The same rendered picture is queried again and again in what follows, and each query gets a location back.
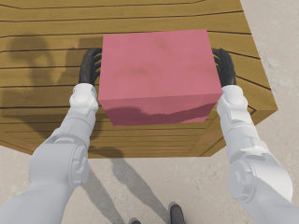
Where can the right robot forearm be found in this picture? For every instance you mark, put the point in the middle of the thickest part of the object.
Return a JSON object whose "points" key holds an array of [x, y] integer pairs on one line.
{"points": [[238, 130]]}

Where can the right robot foot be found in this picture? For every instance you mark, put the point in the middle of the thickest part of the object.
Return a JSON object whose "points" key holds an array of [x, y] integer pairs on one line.
{"points": [[176, 215]]}

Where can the pedestal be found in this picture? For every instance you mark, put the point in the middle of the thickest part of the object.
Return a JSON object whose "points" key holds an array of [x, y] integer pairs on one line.
{"points": [[42, 45]]}

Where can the robot left upper arm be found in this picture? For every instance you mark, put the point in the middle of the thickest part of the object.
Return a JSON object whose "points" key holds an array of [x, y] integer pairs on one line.
{"points": [[56, 170]]}

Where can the carton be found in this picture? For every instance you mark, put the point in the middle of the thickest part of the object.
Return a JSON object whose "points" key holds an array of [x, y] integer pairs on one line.
{"points": [[154, 78]]}

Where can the left robot forearm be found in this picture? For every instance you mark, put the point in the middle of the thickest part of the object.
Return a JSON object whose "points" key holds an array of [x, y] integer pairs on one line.
{"points": [[78, 124]]}

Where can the left robot hand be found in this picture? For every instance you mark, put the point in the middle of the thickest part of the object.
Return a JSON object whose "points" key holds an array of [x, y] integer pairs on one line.
{"points": [[88, 67]]}

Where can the robot right upper arm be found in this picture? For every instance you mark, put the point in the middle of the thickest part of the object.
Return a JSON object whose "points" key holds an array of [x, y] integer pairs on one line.
{"points": [[264, 189]]}

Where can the right robot hand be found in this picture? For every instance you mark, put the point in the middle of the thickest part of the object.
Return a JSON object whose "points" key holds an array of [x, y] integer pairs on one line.
{"points": [[225, 67]]}

